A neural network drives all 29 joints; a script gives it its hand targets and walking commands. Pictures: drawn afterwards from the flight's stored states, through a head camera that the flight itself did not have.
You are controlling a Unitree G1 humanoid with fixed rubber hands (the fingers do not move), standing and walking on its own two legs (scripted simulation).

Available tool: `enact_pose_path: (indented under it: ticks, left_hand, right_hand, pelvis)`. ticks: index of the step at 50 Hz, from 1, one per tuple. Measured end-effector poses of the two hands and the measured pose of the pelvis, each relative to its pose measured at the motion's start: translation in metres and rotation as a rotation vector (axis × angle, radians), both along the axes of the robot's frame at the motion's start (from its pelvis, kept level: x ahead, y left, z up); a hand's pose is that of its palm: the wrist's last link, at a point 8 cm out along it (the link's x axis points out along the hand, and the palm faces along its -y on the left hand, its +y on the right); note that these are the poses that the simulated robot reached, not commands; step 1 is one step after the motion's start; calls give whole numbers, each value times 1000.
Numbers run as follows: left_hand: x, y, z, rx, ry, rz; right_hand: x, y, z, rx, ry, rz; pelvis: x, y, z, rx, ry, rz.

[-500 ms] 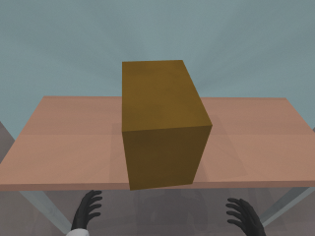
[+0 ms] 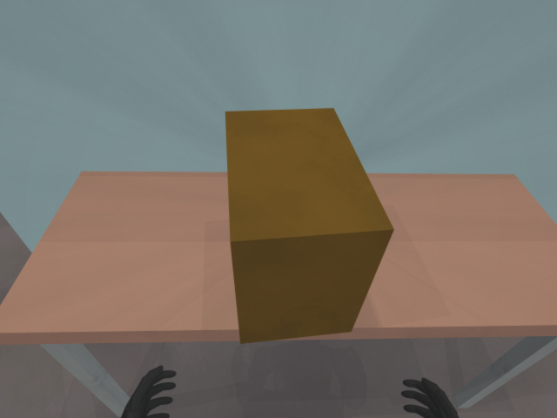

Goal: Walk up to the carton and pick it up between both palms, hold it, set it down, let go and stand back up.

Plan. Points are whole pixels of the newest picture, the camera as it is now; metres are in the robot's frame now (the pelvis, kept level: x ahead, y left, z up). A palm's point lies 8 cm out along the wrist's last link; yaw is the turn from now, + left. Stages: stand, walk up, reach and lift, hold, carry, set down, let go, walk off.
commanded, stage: set down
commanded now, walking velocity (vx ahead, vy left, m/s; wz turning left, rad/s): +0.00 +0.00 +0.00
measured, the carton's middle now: (288, 222) +0.46 +0.02 +0.03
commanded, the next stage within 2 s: let go in 0.24 s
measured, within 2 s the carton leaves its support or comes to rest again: neither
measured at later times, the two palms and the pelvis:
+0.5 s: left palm (130, 417) +0.15 +0.23 -0.08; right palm out of the picture +0.14 -0.22 -0.08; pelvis -0.01 +0.00 +0.00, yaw +0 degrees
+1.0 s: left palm out of the picture +0.08 +0.25 -0.11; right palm out of the picture +0.09 -0.25 -0.10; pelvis -0.02 +0.00 -0.01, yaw +1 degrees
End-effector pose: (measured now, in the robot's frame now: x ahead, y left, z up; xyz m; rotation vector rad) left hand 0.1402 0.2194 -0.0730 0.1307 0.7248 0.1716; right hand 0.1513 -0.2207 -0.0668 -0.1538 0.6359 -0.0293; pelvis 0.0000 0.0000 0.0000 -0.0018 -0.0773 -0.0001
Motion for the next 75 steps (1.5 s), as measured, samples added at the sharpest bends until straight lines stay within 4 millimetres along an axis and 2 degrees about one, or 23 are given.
enact_pose_path:
  ticks: [19, 27, 40, 45, 53, 62, 75]
  left_hand:
    - [3, 15, -11, 10, 126, -53]
    - [13, 11, -6, 15, 93, -74]
    - [3, 1, -11, -12, 81, -50]
    - [-22, 14, -24, 18, 109, -32]
    - [-78, 34, -43, 37, 240, 15]
    - [-119, 37, -52, 30, 324, 15]
    - [-165, 42, -65, 17, 414, 12]
  right_hand:
    - [-8, 6, -19, -39, 76, -41]
    - [-8, 0, -17, -42, 58, -42]
    - [-13, -11, -13, -66, 53, -46]
    - [-31, -24, -25, -101, 171, -93]
    - [-80, -36, -40, -130, 312, -127]
    - [-130, -30, -51, -127, 416, -129]
    - [-187, -19, -60, -123, 517, -139]
  pelvis:
    - [-7, 6, -3, -2, -8, 1]
    - [-9, 4, -3, -2, -14, -2]
    - [-13, -2, -5, 0, -4, 5]
    - [-14, -3, -8, -8, 22, 15]
    - [-20, -2, -9, -16, 13, 24]
    - [-37, 3, -9, -18, 2, 28]
    - [-62, 13, -10, -17, 1, 31]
